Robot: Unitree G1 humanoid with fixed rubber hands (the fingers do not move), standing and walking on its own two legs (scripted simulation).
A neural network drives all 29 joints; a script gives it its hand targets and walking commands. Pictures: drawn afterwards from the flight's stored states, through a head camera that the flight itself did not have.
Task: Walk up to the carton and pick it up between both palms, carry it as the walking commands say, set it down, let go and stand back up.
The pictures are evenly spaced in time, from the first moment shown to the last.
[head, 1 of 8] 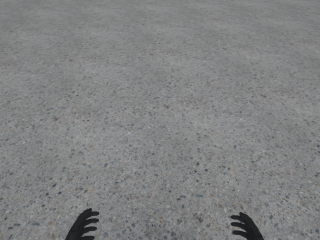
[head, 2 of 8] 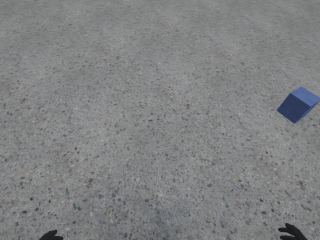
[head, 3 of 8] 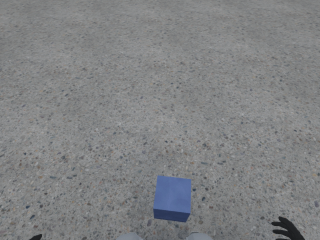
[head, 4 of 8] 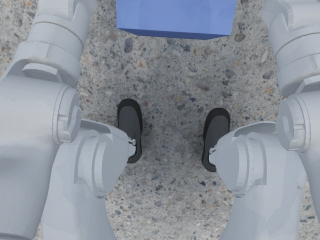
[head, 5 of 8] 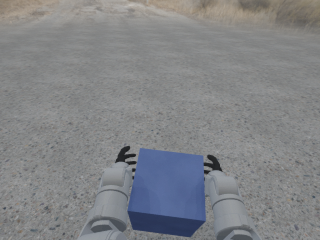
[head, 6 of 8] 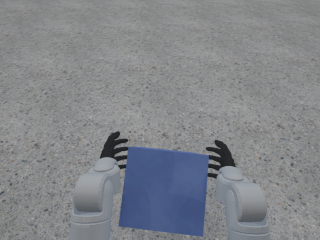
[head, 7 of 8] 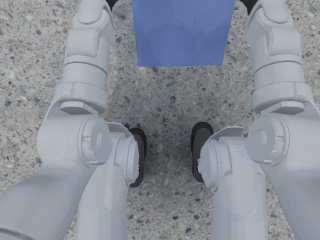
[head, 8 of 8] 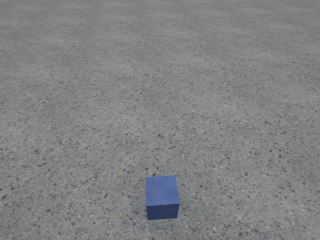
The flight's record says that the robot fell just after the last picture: no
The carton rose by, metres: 0.68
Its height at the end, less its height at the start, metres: +0.00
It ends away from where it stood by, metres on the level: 0.30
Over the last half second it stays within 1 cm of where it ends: yes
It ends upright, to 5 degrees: yes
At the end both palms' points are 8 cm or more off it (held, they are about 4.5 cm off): yes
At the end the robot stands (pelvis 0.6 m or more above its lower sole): yes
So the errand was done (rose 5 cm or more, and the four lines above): yes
